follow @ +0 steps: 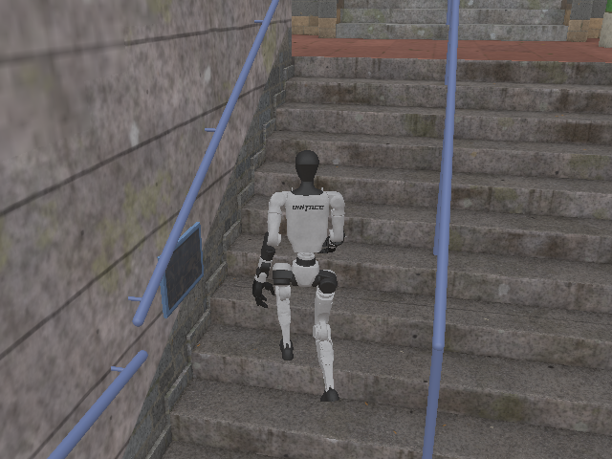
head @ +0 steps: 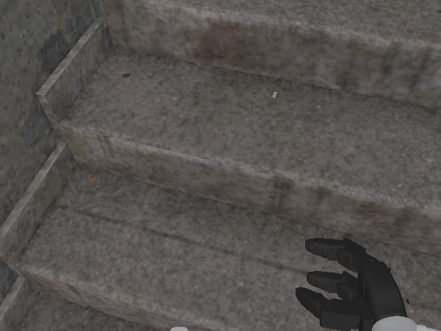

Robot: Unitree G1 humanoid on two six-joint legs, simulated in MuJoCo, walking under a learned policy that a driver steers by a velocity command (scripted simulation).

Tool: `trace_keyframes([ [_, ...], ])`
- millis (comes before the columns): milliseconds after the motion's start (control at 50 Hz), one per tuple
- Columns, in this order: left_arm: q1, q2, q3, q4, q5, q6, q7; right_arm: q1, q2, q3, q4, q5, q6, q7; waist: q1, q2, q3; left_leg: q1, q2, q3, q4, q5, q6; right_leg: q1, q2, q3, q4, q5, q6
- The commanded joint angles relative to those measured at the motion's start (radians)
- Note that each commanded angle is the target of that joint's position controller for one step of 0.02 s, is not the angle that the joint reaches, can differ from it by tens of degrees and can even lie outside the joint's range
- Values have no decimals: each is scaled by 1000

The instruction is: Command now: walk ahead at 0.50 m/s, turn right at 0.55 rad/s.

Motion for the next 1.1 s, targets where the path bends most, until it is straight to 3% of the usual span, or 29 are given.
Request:
trace_keyframes([
  [20, -138, 66, 33, -218, 61, -33, -19, 234, -184, -115, 65, 28, -4, -24, -133, 155, -341, 745, 323, -879, -789, -215, 241, -539, -35, -57, 864, 62, 15],
  [60, -252, -29, -8, -282, 90, -7, 6, 261, -66, -80, 188, 12, -36, -31, -91, 23, -112, 563, 295, -673, -790, -121, 197, -699, -61, -98, 1062, 39, -19],
  [100, -263, -98, -46, -300, 65, 26, 14, 360, -17, -72, 322, -25, -60, -26, -50, -6, -31, 532, 277, -468, -834, 171, 146, -820, -47, -55, 1180, -25, -39],
  [140, -237, -100, -54, -274, 37, 52, 20, 378, -10, -68, 364, -11, -78, -9, -16, -1, 1, 554, 240, -247, -848, 395, 78, -871, -59, -19, 1049, -56, -35],
  [180, -294, -24, -36, -302, 44, 72, 31, 343, -55, -69, 363, -9, -101, -4, 6, 5, 29, 492, 256, -133, -926, 564, 64, -826, -58, -66, 925, -9, 3],
  [240, -447, -32, -23, -353, 65, 98, 61, 448, -172, -94, 410, -16, -127, 0, -50, 124, -4, 718, 271, -81, -989, 661, 95, -1037, -20, -146, 1172, -127, 6],
  [260, -561, -48, -32, -400, 58, 99, 66, 489, -203, -101, 425, -20, -126, -1, -79, 105, 12, 817, 295, -72, -1026, 634, 89, -1154, -32, -139, 1229, -219, -7],
  [320, -690, -56, -58, -493, 59, 124, 64, 557, -190, -98, 438, -19, -86, -11, -72, 44, 50, 877, 227, 12, -1058, 501, 47, -1193, -91, -209, 1037, -276, -5],
  [360, -691, -76, -70, -532, 52, 141, 44, 585, -217, -103, 438, -15, -75, -47, -52, 129, -9, 978, 226, 48, -1069, 598, 45, -1156, -172, -218, 918, -258, -3],
  [400, -728, -69, -86, -535, 34, 157, 17, 581, -263, -113, 405, 7, -52, -61, -108, 148, -28, 935, 219, 94, -1166, 667, 84, -888, -183, -365, 545, -331, -19],
  [440, -562, -69, -76, -456, 23, 171, 21, 531, -318, -119, 366, 30, -42, -68, -62, 192, -137, 980, 244, 162, -977, 1363, 56, -593, -80, -480, 392, -408, -43],
  [460, -412, -16, -60, -421, 26, 162, 30, 480, -356, -126, 338, 48, -41, -53, -11, 270, -245, 968, 272, 137, -790, 1713, 48, -377, -32, -458, 311, -302, -68],
  [480, -250, 67, -29, -386, 26, 147, 35, 474, -409, -136, 308, 68, -41, -24, 62, 301, -381, 927, 232, 131, -501, 1717, 10, -128, 31, -343, 141, -282, -97],
  [500, -206, 162, 5, -364, 19, 133, 38, 409, -378, -133, 221, 56, -51, 4, 101, 121, -381, 503, 118, 93, -123, 1165, -76, 93, -106, 62, -119, -296, -169],
  [520, -329, 296, 59, -411, 31, 157, 45, 312, -329, -130, 120, 32, -50, 34, 58, -197, -482, 275, -104, -68, 345, 116, -121, 91, -290, 623, -504, -237, -249],
  [540, -467, 269, 56, -447, 52, 173, 50, 383, -203, -103, 99, -7, -48, 40, -41, -131, -504, 242, -56, -268, 586, 155, -101, 3, -329, 646, -558, -307, -225],
  [560, -500, 199, 36, -418, 63, 170, 52, 365, -161, -92, 82, -11, -30, 24, -75, -40, -405, 215, -40, -263, 613, 239, -90, -145, -305, 565, -528, -481, -196],
  [580, -503, 124, 17, -369, 56, 162, 58, 350, -143, -93, 69, -23, -13, -1, -121, 39, -216, 167, -15, -233, 573, 306, -80, -318, -260, 425, -428, -514, -134],
  [600, -492, 70, -2, -323, 48, 148, 61, 349, -112, -77, 59, -37, -1, -22, -157, 40, -98, 143, 4, -249, 536, 316, -64, -445, -195, 310, -362, -458, -108],
  [640, -479, 49, -15, -278, 41, 117, 56, 380, -87, -65, 54, -36, 25, -51, -178, -7, -56, 93, -12, -238, 657, 273, -62, -499, -172, 223, -370, -307, -107],
  [660, -460, 76, -14, -259, 48, 114, 50, 355, -77, -57, 26, -41, 32, -60, -187, 14, -60, 74, 19, -261, 605, 280, -77, -474, -151, 184, -357, -190, -95],
  [700, -404, 100, -9, -233, 32, 96, 47, 331, -78, -49, 21, -42, 42, -61, -174, 24, -58, 27, 22, -256, 563, 296, -92, -414, -114, 116, -334, -72, -96],
  [740, -389, 116, -10, -271, 29, 111, 59, 288, -127, -57, 21, -37, 66, -63, -136, 17, -76, 7, 31, -217, 412, 252, -115, -317, -123, 118, -365, -5, -81],
  [760, -372, 97, -18, -300, 23, 107, 69, 281, -151, -66, 45, -31, 75, -74, -105, 25, -109, 3, 42, -205, 392, 293, -119, -254, -147, 138, -376, 82, -53],
  [800, -373, 105, -14, -317, 50, 102, 82, 250, -124, -67, 48, -24, 78, -79, -81, -44, -169, -9, 16, -165, 499, 342, -113, -200, -179, 175, -374, 157, -48],
  [900, -276, 68, -27, -308, 42, 82, 103, 210, -107, -67, 71, -21, 77, -63, -31, -19, -130, -72, -1, -195, 475, 342, -115, -79, -218, 211, -438, 76, -80],
  [1000, -226, 4, -47, -252, 49, 52, 117, 321, -111, -86, 202, 12, 84, -36, -44, -30, -94, 144, -46, -254, 185, 227, -114, -49, -247, 109, -492, 245, -104],
  [1040, -259, 11, -45, -255, 51, 42, 113, 324, -108, -84, 216, 18, 93, -27, -77, -59, -97, 304, -27, -203, -109, 105, -116, -60, -244, 39, -507, 316, -99],
  [1100, -203, 83, -11, -262, 63, 55, 88, 293, -150, -93, 215, 42, 79, -21, -20, -172, -105, 500, -60, -87, -481, -143, -81, 18, -262, -10, -505, 508, -125],
])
